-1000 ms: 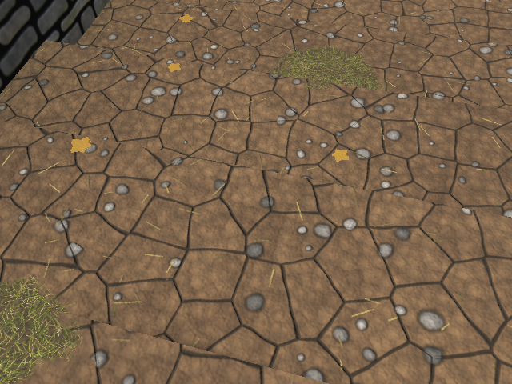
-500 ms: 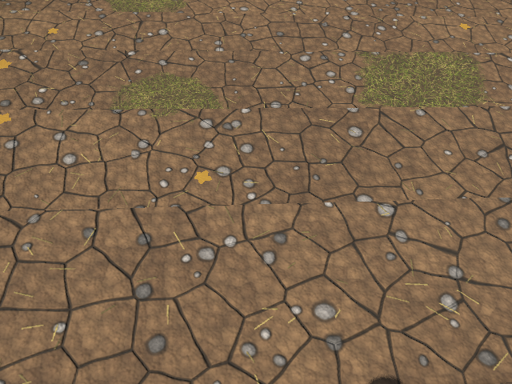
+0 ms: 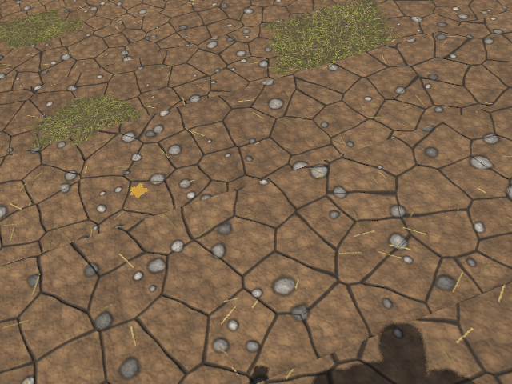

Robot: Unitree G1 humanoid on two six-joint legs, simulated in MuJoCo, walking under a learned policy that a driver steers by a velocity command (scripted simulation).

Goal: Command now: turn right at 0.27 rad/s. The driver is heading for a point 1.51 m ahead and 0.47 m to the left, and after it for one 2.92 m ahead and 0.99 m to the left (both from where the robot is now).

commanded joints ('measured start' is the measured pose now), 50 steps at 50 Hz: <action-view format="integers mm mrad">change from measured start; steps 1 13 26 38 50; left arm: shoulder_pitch -18 -17 54 80 91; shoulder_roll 145 93 59 58 41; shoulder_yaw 37 15 19 21 14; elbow -47 50 169 293 406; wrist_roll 5 14 5 1 0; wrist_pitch -11 -13 -18 -5 -4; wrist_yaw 4 -2 13 30 35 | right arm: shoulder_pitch -28 -14 59 103 147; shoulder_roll -32 -42 -15 -10 -10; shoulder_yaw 6 27 46 54 60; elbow -72 -63 -23 68 166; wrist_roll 1 -20 -10 -6 -4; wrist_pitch -10 -59 -59 -64 -60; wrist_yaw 6 30 10 12 5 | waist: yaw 22 18 0 6 4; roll -184 69 -41 -27 -27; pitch -125 -70 -56 -40 -20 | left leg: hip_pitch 68 259 296 293 303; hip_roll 19 79 44 30 24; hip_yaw -15 -92 -54 -43 -45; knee -167 -619 -589 -618 -643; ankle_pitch -1 146 193 237 243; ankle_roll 1 119 118 119 126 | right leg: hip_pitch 97 40 48 98 99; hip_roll -230 -42 -54 -57 -52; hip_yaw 191 80 94 86 62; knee -90 3 -28 -35 -56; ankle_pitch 305 -7 101 153 141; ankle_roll -182 30 44 53 64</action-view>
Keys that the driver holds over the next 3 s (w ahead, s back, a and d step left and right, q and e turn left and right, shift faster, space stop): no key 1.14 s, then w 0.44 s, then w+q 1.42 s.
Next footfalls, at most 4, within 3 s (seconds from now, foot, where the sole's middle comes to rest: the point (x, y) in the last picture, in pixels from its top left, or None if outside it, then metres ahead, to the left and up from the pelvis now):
0.16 left None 0.05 0.15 -0.78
1.46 right None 0.12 -0.10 -0.78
1.90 left None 0.34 0.11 -0.78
2.42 right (316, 300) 0.76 -0.10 -0.96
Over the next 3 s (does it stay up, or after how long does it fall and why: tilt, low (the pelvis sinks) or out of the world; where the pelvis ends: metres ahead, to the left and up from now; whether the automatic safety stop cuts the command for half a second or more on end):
stays up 0.85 0.09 -0.22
